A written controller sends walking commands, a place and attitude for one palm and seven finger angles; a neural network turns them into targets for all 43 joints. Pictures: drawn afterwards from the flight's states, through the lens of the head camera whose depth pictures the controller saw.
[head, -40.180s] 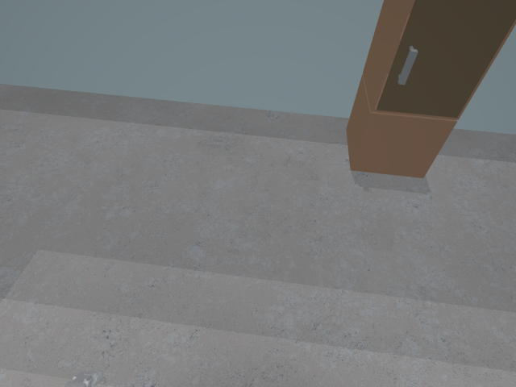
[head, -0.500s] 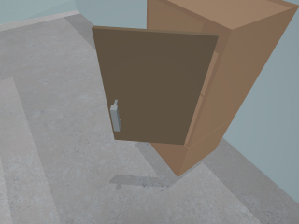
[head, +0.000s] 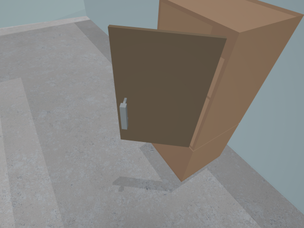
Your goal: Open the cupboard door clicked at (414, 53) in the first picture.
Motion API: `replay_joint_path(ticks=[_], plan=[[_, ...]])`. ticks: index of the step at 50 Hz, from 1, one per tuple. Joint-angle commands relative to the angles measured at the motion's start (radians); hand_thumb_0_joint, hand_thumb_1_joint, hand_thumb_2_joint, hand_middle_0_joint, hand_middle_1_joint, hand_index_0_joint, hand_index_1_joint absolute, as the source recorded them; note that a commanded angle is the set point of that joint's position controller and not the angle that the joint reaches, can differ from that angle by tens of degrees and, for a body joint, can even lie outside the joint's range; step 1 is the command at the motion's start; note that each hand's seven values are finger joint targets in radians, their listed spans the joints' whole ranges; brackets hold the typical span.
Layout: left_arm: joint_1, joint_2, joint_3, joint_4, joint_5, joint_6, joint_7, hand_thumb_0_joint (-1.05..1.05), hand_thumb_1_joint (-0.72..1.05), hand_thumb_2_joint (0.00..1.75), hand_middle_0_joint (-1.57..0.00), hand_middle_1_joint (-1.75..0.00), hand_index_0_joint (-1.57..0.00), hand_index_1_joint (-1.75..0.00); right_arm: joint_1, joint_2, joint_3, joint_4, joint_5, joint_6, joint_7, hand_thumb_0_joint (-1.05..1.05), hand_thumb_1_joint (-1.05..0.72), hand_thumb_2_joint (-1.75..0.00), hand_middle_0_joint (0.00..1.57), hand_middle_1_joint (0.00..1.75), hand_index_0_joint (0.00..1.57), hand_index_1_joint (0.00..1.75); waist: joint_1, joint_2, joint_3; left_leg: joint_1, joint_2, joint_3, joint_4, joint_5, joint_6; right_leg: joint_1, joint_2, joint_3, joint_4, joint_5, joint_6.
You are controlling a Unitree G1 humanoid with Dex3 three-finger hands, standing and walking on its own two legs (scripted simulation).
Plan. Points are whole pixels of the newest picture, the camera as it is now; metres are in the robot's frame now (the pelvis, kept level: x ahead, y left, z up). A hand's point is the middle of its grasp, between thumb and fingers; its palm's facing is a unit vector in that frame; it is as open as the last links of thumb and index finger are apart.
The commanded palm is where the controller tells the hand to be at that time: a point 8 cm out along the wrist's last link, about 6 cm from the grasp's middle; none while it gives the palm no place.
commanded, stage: come to a stop and stand still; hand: left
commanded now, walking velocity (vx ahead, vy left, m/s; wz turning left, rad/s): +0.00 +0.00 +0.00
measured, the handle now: (125, 113) +0.60 +0.15 -0.11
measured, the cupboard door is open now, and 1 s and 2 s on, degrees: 51 51 51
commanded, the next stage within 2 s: look again from close up in 0.04 s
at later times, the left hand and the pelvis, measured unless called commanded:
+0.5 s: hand out of the picture +0.05 +0.22 -0.17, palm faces -0.01 -0.97 -0.23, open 7.4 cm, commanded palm none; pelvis +0.02 +0.01 +0.01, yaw +0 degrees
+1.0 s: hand out of the picture +0.06 +0.21 -0.17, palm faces -0.01 -0.97 -0.24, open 7.4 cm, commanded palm none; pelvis +0.03 +0.02 +0.01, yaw -1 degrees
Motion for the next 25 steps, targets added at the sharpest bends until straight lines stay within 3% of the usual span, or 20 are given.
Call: replay_joint_path(ticks=[1, 10, 17, 25], plan=[[-0.011, 0.143, 0.023, -0.045, 0.004, -0.021, 0.004, 0.00, 0.90, 0.90, -0.20, -0.30, -0.20, -0.30, -0.050, -0.169, -0.027, -0.063, 0.000, -0.031, -0.011, 0.00, -0.90, -0.90, 0.20, 0.30, 0.20, 0.30, 0.012, 0.048, 0.052, -0.069, 0.112, -0.172, -0.216, -0.204, 0.012, 0.026, -0.074, 0.101, -0.113, -0.132, -0.041], [-0.011, 0.130, 0.010, -0.006, 0.003, -0.020, 0.007, 0.00, 0.90, 0.90, -0.20, -0.30, -0.20, -0.30, -0.065, -0.165, -0.020, -0.016, 0.005, -0.029, -0.010, 0.00, -0.90, -0.90, 0.20, 0.30, 0.20, 0.30, 0.008, 0.038, 0.044, -0.021, 0.114, -0.161, -0.234, -0.147, 0.002, 0.046, -0.085, 0.094, -0.128, -0.059, -0.030], [0.001, 0.111, 0.004, 0.017, 0.002, -0.022, 0.014, 0.00, 0.90, 0.90, -0.20, -0.30, -0.20, -0.30, -0.076, -0.146, -0.013, 0.014, 0.010, -0.032, -0.012, 0.00, -0.90, -0.90, 0.20, 0.30, 0.20, 0.30, 0.009, 0.032, 0.001, 0.050, 0.116, -0.139, -0.213, 0.017, 0.000, 0.081, -0.093, 0.089, -0.131, 0.041, -0.024], [0.007, 0.093, -0.002, 0.043, 0.002, -0.019, 0.017, 0.00, 0.90, 0.90, -0.20, -0.30, -0.20, -0.30, -0.093, -0.129, -0.007, 0.037, 0.012, -0.028, -0.014, 0.00, -0.90, -0.90, 0.20, 0.30, 0.20, 0.30, 0.009, 0.038, 0.025, 0.070, 0.115, -0.132, -0.229, 0.028, -0.007, 0.080, -0.097, 0.087, -0.146, 0.046, -0.018]])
